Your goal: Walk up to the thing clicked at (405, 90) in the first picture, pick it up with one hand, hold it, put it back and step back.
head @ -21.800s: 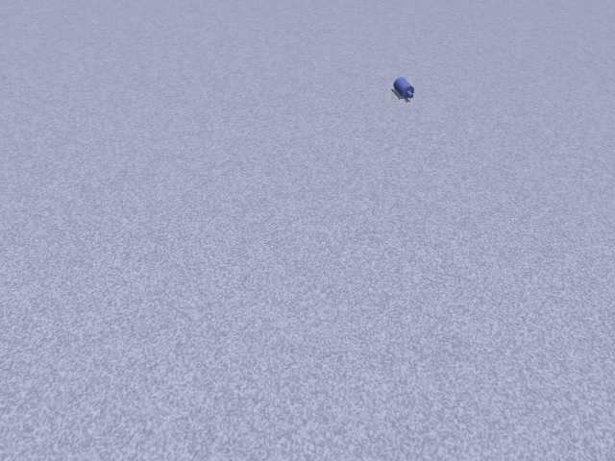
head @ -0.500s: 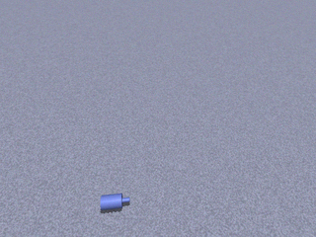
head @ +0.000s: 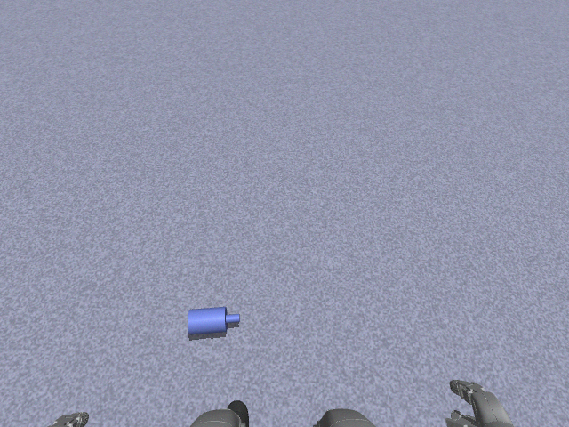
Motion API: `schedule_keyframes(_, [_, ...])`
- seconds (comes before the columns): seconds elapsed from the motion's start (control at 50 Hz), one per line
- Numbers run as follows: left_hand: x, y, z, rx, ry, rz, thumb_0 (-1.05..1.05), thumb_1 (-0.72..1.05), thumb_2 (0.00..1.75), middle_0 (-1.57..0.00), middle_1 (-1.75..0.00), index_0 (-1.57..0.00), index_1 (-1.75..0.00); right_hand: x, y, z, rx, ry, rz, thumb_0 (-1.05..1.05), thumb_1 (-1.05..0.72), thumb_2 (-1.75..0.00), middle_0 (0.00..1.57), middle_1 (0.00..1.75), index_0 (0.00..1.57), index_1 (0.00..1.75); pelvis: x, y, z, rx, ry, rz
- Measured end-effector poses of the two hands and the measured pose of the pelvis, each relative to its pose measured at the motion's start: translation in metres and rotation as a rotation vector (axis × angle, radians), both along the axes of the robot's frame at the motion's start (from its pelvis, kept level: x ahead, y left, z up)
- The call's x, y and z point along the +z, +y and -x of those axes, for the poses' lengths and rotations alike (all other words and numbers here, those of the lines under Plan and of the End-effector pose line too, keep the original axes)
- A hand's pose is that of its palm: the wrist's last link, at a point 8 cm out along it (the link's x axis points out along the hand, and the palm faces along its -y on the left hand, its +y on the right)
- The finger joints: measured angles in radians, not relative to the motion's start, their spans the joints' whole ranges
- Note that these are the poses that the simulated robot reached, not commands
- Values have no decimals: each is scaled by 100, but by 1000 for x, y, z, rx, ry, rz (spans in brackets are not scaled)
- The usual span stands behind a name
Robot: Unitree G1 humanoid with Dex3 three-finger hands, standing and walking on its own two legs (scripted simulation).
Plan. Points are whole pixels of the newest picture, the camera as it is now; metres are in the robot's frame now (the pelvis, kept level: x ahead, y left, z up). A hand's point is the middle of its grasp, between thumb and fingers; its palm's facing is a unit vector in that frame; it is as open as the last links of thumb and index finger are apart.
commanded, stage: walk up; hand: left
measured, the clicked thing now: (215, 319) +0.45 +0.21 -0.73
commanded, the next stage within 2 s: none
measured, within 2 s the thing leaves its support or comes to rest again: neither
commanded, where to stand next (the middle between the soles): +0.08 -0.02 m, yaw +2 degrees
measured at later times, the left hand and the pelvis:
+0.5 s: hand out of the picture -0.01 +0.24 -0.16, palm faces +0.08 -0.91 -0.41, open 7.4 cm; pelvis -0.13 -0.02 -0.02, yaw +6 degrees
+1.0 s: hand out of the picture -0.25 +0.27 -0.16, palm faces -0.02 -0.91 -0.41, open 7.4 cm; pelvis -0.29 -0.01 -0.02, yaw +0 degrees
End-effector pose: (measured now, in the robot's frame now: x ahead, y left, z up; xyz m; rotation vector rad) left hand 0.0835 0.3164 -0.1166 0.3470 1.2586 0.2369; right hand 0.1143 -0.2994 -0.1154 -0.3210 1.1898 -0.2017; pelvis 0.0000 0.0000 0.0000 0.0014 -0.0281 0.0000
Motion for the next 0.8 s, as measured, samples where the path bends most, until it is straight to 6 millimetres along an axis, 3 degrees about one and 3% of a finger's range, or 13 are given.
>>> schedule_keyframes(0.14, [0, -21, 56, 17, 38, -60, 0, 90, 90, -20, -30, -20, -30, -24, -39, 11, 12, -22, 7, 1, -90, -89, 20, 30, 21, 30, -18, -28, 33, -13, -6, 0])
schedule_keyframes(0.22, [6, -38, 85, 13, 71, -51, 0, 90, 90, -20, -30, -20, -30, -25, -42, 30, 17, -11, -8, 1, -90, -89, 20, 30, 20, 30, -12, -34, 49, -12, -4, -31])
schedule_keyframes(0.36, [12, -45, 87, 13, -42, -51, 1, 90, 90, -21, -30, -21, -30, -27, -46, 88, 55, 87, 17, 1, -90, -89, 20, 30, 21, 30, -9, -36, 79, 42, 36, -24])
schedule_keyframes(0.44, [8, -40, 93, 22, -141, -48, 1, 90, 90, -21, -30, -21, -30, -29, -39, 113, 99, 119, 43, 1, -90, -89, 20, 30, 20, 30, -14, -31, 107, 84, 24, -12])
schedule_keyframes(0.52, [-7, -26, 117, 24, -181, -25, 0, 90, 90, -21, -30, -21, -30, -27, -25, 132, 128, 85, 60, 1, -90, -89, 20, 30, 21, 30, -24, -19, 140, 109, 3, 2])
schedule_keyframes(0.6, [-19, -9, 153, 38, -161, -6, 0, 90, 90, -21, -30, -21, -30, -14, -8, 163, 120, 38, 61, 1, -90, -89, 20, 30, 21, 30, -26, -7, 171, 89, -32, -18])
schedule_keyframes(0.68, [-9, 1, 190, 70, -127, 3, 1, 90, 90, -21, -30, -21, -30, 6, -1, 196, 109, 36, 70, 1, -90, -89, 20, 30, 21, 30, -11, -1, 191, 97, -23, 40])
schedule_keyframes(0.8, [-3, 13, 254, 70, -75, -21, 1, 90, 90, -21, -30, -20, -30, 18, 3, 219, 111, -25, 74, 1, -90, -89, 20, 30, 21, 30, -5, 1, 230, 54, 2, 38])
